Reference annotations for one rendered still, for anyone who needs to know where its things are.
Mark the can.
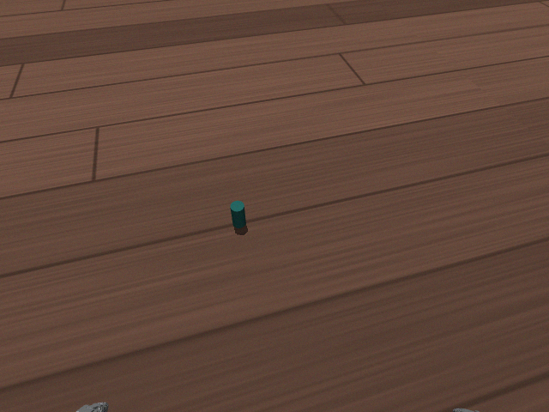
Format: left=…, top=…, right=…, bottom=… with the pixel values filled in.
left=230, top=201, right=246, bottom=228

